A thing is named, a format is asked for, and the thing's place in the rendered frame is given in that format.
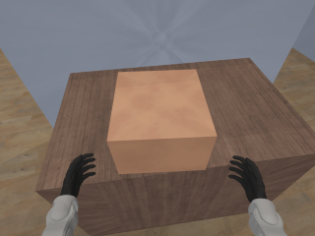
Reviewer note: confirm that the right robot forearm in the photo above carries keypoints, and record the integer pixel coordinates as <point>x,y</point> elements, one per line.
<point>264,220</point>

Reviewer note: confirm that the pedestal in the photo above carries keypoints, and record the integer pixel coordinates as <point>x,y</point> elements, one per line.
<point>251,117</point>

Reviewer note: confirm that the robot left hand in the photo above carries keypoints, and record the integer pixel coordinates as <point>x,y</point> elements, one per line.
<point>75,174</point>

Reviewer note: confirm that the robot right hand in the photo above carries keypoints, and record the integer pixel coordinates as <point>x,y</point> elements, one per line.
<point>251,181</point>

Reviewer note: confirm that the left robot forearm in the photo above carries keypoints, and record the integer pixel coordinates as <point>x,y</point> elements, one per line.
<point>62,219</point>

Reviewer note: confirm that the carton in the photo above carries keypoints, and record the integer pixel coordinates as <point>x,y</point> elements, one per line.
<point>160,122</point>

